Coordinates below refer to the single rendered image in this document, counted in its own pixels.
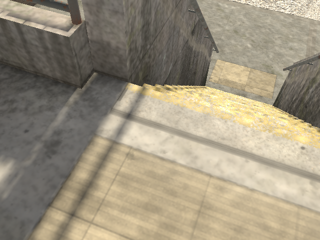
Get stairs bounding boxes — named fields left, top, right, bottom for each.
left=142, top=83, right=320, bottom=141

